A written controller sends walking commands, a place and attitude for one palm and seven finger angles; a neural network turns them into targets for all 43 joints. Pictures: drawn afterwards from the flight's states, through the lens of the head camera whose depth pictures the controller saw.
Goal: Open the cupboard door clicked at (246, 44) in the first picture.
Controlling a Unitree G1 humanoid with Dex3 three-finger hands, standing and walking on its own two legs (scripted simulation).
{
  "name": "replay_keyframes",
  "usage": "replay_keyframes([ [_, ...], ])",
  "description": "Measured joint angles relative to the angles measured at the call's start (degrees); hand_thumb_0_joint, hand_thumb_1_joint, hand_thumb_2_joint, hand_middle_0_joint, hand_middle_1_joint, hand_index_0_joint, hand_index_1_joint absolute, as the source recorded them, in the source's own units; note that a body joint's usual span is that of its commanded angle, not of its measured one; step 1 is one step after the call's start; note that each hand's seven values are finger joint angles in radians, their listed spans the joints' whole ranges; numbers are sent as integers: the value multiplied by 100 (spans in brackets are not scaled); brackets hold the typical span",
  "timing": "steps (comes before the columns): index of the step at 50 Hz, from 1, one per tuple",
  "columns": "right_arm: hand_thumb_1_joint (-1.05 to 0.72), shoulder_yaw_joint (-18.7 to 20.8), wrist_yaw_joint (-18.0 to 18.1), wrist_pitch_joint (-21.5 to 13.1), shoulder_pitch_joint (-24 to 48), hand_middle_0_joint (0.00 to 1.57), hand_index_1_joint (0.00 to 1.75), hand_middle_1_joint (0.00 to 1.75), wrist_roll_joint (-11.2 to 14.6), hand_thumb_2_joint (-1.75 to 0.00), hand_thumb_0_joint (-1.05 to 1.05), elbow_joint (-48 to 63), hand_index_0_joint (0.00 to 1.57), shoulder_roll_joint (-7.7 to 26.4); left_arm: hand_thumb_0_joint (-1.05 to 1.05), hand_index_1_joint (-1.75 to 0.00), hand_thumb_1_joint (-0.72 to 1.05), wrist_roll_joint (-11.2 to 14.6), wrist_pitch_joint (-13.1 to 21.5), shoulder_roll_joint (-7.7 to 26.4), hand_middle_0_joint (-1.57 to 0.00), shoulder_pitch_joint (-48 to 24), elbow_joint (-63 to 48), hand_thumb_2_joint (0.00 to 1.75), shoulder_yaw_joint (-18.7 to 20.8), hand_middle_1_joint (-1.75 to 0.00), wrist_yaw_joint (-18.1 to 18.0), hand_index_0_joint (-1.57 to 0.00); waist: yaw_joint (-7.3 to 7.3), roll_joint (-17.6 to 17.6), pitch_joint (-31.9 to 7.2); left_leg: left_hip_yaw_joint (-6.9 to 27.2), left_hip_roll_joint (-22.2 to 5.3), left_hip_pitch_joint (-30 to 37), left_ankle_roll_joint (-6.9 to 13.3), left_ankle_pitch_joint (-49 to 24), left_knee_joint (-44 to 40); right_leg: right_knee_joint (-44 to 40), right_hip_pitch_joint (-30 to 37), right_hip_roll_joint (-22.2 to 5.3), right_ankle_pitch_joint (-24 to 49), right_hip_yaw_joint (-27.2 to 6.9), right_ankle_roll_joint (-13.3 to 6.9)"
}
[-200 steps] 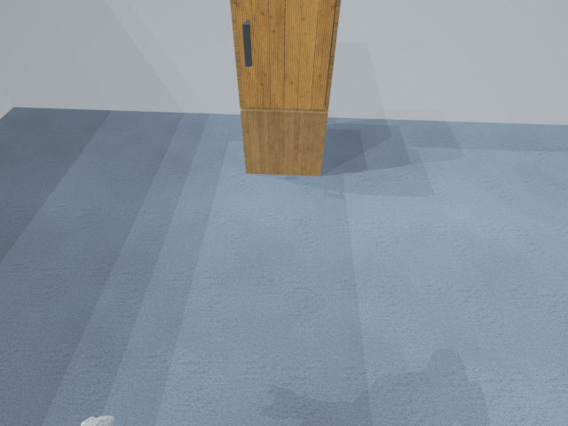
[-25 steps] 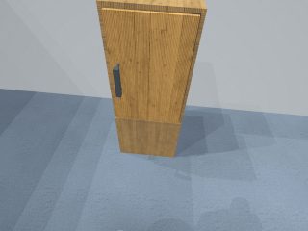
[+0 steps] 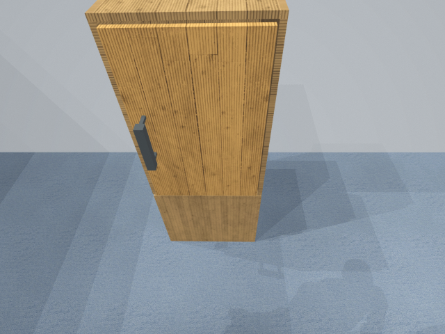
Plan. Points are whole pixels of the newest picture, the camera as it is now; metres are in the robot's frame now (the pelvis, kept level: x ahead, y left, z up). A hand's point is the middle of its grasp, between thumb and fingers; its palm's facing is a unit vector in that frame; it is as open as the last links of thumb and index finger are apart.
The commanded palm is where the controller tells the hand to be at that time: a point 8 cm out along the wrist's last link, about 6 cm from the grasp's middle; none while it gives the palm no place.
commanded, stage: come to a stop and stand still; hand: left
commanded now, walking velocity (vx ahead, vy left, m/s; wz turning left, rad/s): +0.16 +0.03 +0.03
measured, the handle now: (147, 143) +0.60 +0.23 -0.05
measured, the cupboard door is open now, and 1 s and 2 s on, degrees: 0 0 0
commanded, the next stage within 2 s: look again from close up in 1.88 s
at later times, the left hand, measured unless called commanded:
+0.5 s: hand out of the picture +0.08 +0.22 -0.18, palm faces +0.09 -0.98 -0.20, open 7.3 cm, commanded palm none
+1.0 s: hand out of the picture +0.03 +0.14 -0.16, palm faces +0.03 -0.98 -0.20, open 7.3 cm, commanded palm none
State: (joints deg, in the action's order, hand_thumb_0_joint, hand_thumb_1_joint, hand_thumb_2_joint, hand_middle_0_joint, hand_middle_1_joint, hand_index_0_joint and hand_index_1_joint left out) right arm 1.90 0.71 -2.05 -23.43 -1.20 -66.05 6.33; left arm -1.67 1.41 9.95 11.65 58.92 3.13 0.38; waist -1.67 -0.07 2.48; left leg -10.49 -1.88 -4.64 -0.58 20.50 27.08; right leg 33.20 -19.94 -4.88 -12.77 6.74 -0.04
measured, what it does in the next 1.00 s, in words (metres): steps on the spot: left foot, then right foot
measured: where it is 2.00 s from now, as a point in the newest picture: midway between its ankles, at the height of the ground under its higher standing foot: outside the picture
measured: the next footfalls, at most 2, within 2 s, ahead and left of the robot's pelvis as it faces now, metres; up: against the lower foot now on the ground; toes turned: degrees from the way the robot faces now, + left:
left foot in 0.40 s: +0.10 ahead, +0.13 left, +0.00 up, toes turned +2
right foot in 0.80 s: +0.07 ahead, -0.08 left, +0.00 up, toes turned -3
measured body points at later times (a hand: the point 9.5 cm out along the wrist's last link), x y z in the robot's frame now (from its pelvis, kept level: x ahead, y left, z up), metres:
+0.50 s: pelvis +0.05 +0.03 +0.00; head +0.08 +0.05 +0.45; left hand +0.08 +0.27 -0.16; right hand +0.15 -0.21 -0.13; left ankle +0.09 +0.13 -0.73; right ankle +0.04 -0.10 -0.69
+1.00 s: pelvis +0.02 -0.03 +0.01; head +0.01 -0.05 +0.46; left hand +0.02 +0.19 -0.15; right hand +0.00 -0.26 -0.16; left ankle +0.06 +0.13 -0.73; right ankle -0.01 -0.12 -0.73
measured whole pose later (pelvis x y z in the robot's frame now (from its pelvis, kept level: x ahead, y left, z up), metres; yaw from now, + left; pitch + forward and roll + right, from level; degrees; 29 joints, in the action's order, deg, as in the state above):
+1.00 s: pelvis +0.02 -0.03 +0.01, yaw +0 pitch -2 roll +0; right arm 1.8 1.4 1.4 -17.5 -0.8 -65.0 10.6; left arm -0.6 -0.9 7.4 16.6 63.3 0.6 -1.6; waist -1.9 2.5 0.5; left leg -0.6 -5.0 -14.6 -2.2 9.9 26.2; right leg 27.6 -7.8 1.2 -18.2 4.2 -2.3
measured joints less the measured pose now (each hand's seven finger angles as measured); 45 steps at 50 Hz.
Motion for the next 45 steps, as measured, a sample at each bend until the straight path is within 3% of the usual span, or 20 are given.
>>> replay_keyframes([
  [3, -91, 10, -30, 116, 91, 20, 30, 30, 34, -90, 1, -49, 20, 71, 0, -30, 92, 22, 156, -130, -19, -62, -25, 90, -49, -30, -38, -20, 3, 246, 73, 392, -174, -692, 117, 786, 1747, 229, 51, 172, -191, 156, -249],
  [5, -91, 22, -22, 166, 239, 20, 30, 30, 38, -90, 1, -30, 20, 121, 0, -30, 93, 60, 188, -204, -20, -14, -21, 89, -47, -30, -113, -20, 29, 287, 65, 606, -162, -1195, 106, 690, 2688, 40, 239, 239, -211, 211, -299],
  [7, -91, 30, 12, 191, 412, 20, 30, 30, 54, -90, 1, 50, 20, 173, -1, -30, 95, 67, 149, -208, -20, 28, 11, 89, -36, -30, -195, -20, 49, 304, 28, 701, -187, -1532, 24, 436, 2887, -281, 439, 296, -102, 240, -293],
  [14, -92, 105, 60, 396, 1104, 20, 30, 30, 84, -90, 1, 485, 19, 378, 0, -30, 94, 22, -133, -165, -20, 24, 38, 89, -60, -30, -224, -20, 197, 181, 106, 768, -115, -1843, -185, 249, 2018, -543, 686, 221, -85, 196, -224],
  [17, -92, 151, 46, 429, 1365, 20, 30, 30, 91, -90, 1, 651, 19, 468, 0, -30, 93, 3, -219, -124, -20, 30, 0, 89, -30, -30, -225, -20, 272, 87, 197, 751, -59, -1726, -189, 115, 1616, -406, 679, 164, -169, 171, -145],
  [19, -92, 158, 41, 397, 1483, 20, 30, 30, 86, -90, 1, 757, 19, 493, 0, -30, 92, 18, -274, -66, -20, 59, -12, 89, -9, -30, -223, -20, 285, 13, 231, 699, -54, -1459, -176, -390, 984, -219, 632, 141, -271, 162, -70],
  [20, -92, 151, 35, 362, 1506, 20, 30, 30, 78, -90, 1, 814, 19, 516, 0, -30, 92, 33, -305, -39, -20, 95, -26, 89, -5, -30, -220, -20, 284, 19, 220, 674, -99, -1284, -107, -838, 609, -70, 580, 164, -352, 172, -26],
  [23, -91, 91, 53, 293, 1599, 20, 30, 30, 34, -90, 1, 908, 19, 403, 0, -30, 92, 69, -424, 133, -20, 77, -35, 89, 18, -30, -242, -20, 324, -241, 273, 559, -21, -1281, 180, -689, 656, 821, 252, 171, -1276, -140, 76],
  [26, -91, 0, 116, 281, 1634, 20, 30, 30, 6, -90, 1, 962, 19, 296, 0, -30, 91, 66, -471, 227, -20, 70, -9, 89, 52, -30, -217, -20, 314, -287, 241, 554, -30, -1230, 219, -779, 379, 2031, -127, 395, -1517, -527, 110],
  [29, -91, -56, 135, 271, 1645, 20, 30, 30, 13, -90, 1, 961, 20, 205, 0, -30, 91, 60, -461, 275, -20, 138, -3, 89, 65, -30, -165, -20, 311, -279, 163, 529, -39, -1180, 219, -1015, 36, 2479, -226, 441, -1325, -651, 185],
  [35, -91, -24, 117, 254, 1537, 20, 30, 30, 15, -90, 0, 892, 20, 149, 0, -30, 91, 59, -519, 241, -20, 253, 58, 90, 31, -30, -110, -20, 189, -103, 40, 511, -119, -1156, 156, -1305, -323, 1607, 228, 333, -1465, -566, 231],
  [37, -91, 17, 97, 262, 1474, 21, 30, 30, 6, -90, 0, 837, 20, 207, 0, -30, 91, 67, -500, 194, -20, 256, 85, 90, -2, -30, -108, -20, 125, -27, 14, 518, -141, -1190, 111, -1363, -341, 1028, 465, 307, -1445, -520, 195],
  [40, -91, 68, 59, 305, 1301, 21, 30, 30, 27, -90, 0, 718, 20, 291, 0, -30, 91, 70, -391, 139, -20, 295, 79, 90, -49, -30, -117, -20, 94, -10, -57, 511, -114, -1314, 2, -1379, -207, -271, 966, 256, -803, -462, 111],
  [41, -91, 88, 49, 326, 1249, 20, 30, 30, 51, -90, 0, 661, 20, 333, 0, -30, 91, 60, -341, 96, -20, 296, 111, 90, -67, -30, -136, -20, 93, 39, -50, 526, -139, -1364, -41, -1340, -89, -453, 1025, 278, -507, -447, 59],
  [45, -91, 78, 13, 468, 923, 20, 30, 30, 42, -90, 0, 387, 20, 453, 0, -30, 91, 67, -266, -115, -20, 420, 227, 90, -182, -30, -157, -20, 75, 219, -172, 762, -187, -1358, -34, -629, 213, -563, 1167, 410, -513, -337, -118],
])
